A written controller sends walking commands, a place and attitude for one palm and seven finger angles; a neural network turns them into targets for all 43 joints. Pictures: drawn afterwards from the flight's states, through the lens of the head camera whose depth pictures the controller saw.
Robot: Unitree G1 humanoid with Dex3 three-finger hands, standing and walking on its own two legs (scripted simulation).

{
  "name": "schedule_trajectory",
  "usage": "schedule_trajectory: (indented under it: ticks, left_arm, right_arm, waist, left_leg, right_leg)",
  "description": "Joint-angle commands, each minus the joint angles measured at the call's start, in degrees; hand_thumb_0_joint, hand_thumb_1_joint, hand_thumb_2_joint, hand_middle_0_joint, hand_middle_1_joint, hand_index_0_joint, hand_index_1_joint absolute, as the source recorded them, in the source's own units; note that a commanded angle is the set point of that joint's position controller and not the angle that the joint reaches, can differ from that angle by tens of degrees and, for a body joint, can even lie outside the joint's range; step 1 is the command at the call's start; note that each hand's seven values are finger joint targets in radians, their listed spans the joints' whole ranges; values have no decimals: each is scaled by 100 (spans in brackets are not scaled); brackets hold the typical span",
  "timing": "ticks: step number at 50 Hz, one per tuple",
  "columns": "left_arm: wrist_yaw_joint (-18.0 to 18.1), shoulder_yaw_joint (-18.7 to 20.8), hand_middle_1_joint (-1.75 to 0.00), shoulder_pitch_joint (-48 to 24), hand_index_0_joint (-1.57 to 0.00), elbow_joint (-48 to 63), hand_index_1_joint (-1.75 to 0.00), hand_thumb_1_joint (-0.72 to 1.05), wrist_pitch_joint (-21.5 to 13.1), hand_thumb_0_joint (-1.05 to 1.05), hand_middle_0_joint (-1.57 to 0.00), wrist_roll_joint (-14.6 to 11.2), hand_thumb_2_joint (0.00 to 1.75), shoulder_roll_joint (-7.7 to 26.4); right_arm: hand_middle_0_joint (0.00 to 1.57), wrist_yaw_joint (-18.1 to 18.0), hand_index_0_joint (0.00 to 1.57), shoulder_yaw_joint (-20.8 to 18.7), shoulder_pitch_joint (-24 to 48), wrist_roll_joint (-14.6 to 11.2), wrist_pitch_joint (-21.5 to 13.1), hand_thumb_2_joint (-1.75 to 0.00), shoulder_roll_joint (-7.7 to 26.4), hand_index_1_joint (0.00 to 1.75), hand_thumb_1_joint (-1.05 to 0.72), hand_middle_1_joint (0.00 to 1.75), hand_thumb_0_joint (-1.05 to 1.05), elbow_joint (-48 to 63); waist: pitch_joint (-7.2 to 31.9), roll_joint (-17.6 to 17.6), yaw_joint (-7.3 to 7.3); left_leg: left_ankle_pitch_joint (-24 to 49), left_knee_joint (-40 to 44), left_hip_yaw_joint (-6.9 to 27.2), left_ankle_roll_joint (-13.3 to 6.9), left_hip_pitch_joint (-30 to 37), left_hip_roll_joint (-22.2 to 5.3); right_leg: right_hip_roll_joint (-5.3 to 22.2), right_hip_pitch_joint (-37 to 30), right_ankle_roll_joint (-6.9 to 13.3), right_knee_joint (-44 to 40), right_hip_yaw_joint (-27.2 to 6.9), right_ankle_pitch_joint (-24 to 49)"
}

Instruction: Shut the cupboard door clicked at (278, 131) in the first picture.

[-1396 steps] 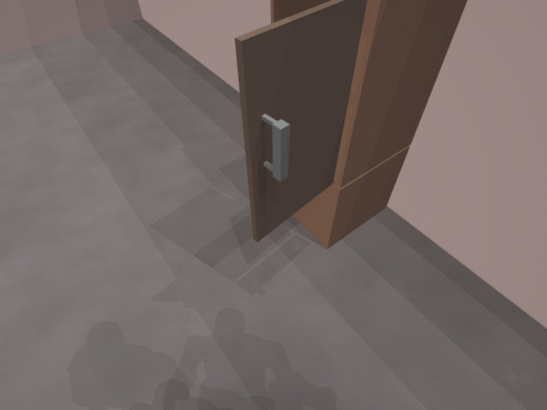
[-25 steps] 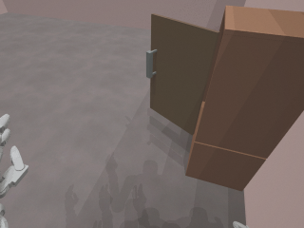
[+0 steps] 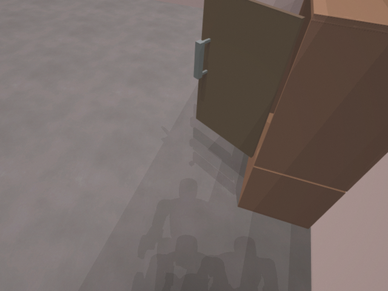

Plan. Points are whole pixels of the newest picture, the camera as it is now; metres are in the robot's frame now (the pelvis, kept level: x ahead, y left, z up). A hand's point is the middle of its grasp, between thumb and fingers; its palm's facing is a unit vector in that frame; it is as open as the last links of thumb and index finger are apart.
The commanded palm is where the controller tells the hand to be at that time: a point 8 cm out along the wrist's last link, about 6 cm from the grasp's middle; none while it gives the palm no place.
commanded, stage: let the arm hang, fingers relaxed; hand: left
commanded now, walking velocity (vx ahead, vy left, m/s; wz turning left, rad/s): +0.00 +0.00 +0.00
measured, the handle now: (202, 58) +0.92 +0.01 +0.02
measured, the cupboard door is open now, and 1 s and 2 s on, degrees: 63 63 63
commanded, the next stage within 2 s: look to check the result in 0.66 s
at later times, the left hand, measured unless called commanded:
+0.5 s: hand out of the picture -0.01 +0.19 -0.17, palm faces -0.01 -0.99 -0.16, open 7.4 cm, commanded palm none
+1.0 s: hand out of the picture -0.02 +0.20 -0.17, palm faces -0.02 -0.98 -0.18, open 7.4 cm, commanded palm none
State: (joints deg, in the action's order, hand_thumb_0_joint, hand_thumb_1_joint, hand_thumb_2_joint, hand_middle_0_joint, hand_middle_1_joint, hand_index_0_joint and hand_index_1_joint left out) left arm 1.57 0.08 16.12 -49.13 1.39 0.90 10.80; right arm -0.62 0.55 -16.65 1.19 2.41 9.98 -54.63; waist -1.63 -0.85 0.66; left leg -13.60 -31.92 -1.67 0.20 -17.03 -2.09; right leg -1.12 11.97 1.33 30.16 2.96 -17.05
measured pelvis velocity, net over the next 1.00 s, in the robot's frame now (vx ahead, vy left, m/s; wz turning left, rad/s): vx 0.00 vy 0.03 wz -0.04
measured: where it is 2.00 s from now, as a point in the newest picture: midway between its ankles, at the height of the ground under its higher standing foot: outside the picture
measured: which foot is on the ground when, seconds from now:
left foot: down 0.00-1.00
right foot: down 0.00-1.00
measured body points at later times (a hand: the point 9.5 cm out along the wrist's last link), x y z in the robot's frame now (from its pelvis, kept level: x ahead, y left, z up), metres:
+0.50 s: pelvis +0.01 +0.03 +0.01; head -0.01 +0.03 +0.46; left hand -0.01 +0.24 -0.15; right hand -0.01 -0.19 -0.15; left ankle +0.04 +0.12 -0.73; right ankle -0.01 -0.10 -0.73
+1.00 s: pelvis +0.00 +0.03 +0.01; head +0.00 +0.04 +0.46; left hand -0.02 +0.26 -0.15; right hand -0.04 -0.18 -0.15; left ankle +0.04 +0.12 -0.73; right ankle -0.01 -0.10 -0.73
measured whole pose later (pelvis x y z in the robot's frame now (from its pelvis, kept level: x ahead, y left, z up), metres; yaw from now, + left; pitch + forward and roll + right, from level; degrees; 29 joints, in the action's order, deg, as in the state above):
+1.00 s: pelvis +0.00 +0.03 +0.01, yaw -2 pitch -2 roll +0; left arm 2.0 0.1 19.2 -65.5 0.4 1.2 8.6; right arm -1.6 -0.6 -18.8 0.5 0.4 7.6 -64.9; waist -1.2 -0.3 0.6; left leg -9.7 -23.0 -5.5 -2.8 -11.8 0.6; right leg 1.5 8.8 -1.5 23.4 -0.7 -12.8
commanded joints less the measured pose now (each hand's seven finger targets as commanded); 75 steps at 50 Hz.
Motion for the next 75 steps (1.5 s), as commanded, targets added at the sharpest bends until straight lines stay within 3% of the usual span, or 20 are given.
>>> schedule_trajectory:
  ticks: [1, 3, 8, 15, 23, 29, 37, 56, 64, 66, 69, 72, 75]
  left_arm:
    - [18, 164, -30, 139, -20, -153, -30, 90, -110, 0, -20, -18, 90, 604]
    - [6, 151, -30, 191, -20, -394, -30, 90, -110, 0, -20, -19, 90, 594]
    - [2, 120, -30, 308, -20, -834, -30, 90, -146, 0, -20, -28, 90, 591]
    - [30, 77, -30, 480, -20, -1241, -30, 90, -172, 0, -20, -28, 90, 503]
    - [58, 55, -30, 653, -20, -1486, -30, 90, -149, 0, -20, -14, 90, 323]
    - [76, 67, -30, 742, -20, -1546, -30, 90, -171, 0, -20, -3, 90, 251]
    - [78, 76, -30, 779, -20, -1594, -30, 90, -155, 0, -20, 4, 90, 166]
    - [51, 150, -30, 514, -20, -1482, -30, 90, -206, 0, -20, 20, 90, 537]
    - [26, 180, -30, 243, -20, -1404, -30, 90, -232, 0, -20, 26, 90, 811]
    - [18, 188, -30, 152, -20, -1404, -30, 90, -245, 0, -20, 21, 90, 861]
    - [55, 158, -30, 257, -20, -1389, -30, 90, -160, 0, -20, 10, 90, 556]
    - [60, 255, -30, 251, -20, -1244, -30, 90, -98, 0, -20, 12, 90, 735]
    - [63, 384, -30, 129, -20, -1014, -30, 90, -67, 0, -20, 28, 90, 949]
  right_arm:
    - [20, -73, 20, -170, 65, 0, -189, -90, 618, 30, -90, 30, 0, 111]
    - [20, -81, 20, -170, -4, 3, -198, -90, 633, 30, -90, 30, 0, -20]
    - [20, -98, 20, -168, -160, -20, -253, -90, 630, 30, -90, 30, 0, -325]
    - [20, -123, 20, -138, -242, -53, -283, -90, 525, 30, -90, 30, 0, -648]
    - [20, -145, 20, -139, -346, -51, -263, -90, 389, 30, -90, 30, 0, -837]
    - [20, -157, 20, -159, -431, -62, -282, -90, 337, 30, -90, 30, 0, -873]
    - [20, -170, 20, -184, -504, -48, -273, -90, 323, 30, -90, 30, 0, -907]
    - [20, -136, 20, -289, -283, -57, -294, -90, 633, 30, -90, 30, 0, -835]
    - [20, -116, 20, -322, -20, -67, -312, -90, 907, 30, -90, 30, 0, -760]
    - [20, -113, 20, -317, 78, -55, -327, -90, 948, 30, -90, 30, 0, -757]
    - [20, -81, 20, -229, -15, -52, -247, -90, 560, 30, -90, 30, 0, -719]
    - [20, -57, 20, -265, 114, -39, -180, -90, 664, 30, -90, 30, 0, -582]
    - [20, -20, 20, -335, 183, -29, -123, -90, 692, 30, -90, 30, 0, -381]
  waist:
    - [-122, 489, -48]
    - [-197, 315, -63]
    - [2, 20, -54]
    - [-151, 6, -55]
    - [-496, 111, -46]
    - [-355, 121, -46]
    - [-571, 197, -34]
    - [-416, 12, -23]
    - [-336, 111, -22]
    - [-282, 70, -19]
    - [-276, 69, -35]
    - [-274, 11, -73]
    - [-140, -252, -69]
  left_leg:
    - [137, 1095, 493, -141, 187, -451]
    - [-151, 1279, 497, -151, 160, -441]
    - [162, 1329, 406, -163, 508, -441]
    - [569, 1371, 332, -184, 683, -448]
    - [48, 1543, 325, -180, 543, -400]
    - [170, 1505, 313, -200, 621, -399]
    - [-361, 1673, 410, -191, 438, -406]
    - [-245, 1566, 402, -238, 599, -420]
    - [-138, 1561, 426, -230, 648, -440]
    - [39, 1545, 401, -222, 716, -448]
    - [428, 1320, 433, -180, 481, -390]
    - [526, 994, 489, -180, 197, -306]
    - [570, 426, 388, -118, -106, -91]
  right_leg:
    - [535, 113, 84, -1085, -663, 289]
    - [522, 55, 90, -1162, -693, 216]
    - [577, -34, 65, -1218, -678, 436]
    - [607, 24, 31, -1237, -681, 687]
    - [590, 155, -3, -1261, -655, 457]
    - [586, 81, -1, -1243, -632, 571]
    - [540, 209, -6, -1199, -632, 367]
    - [602, 260, 44, -1249, -712, 312]
    - [619, 145, 59, -1314, -759, 392]
    - [660, 110, 62, -1330, -761, 484]
    - [715, 21, -33, -1089, -584, 579]
    - [874, 45, -13, -909, -520, 502]
    - [1208, -1, 191, -834, -594, 529]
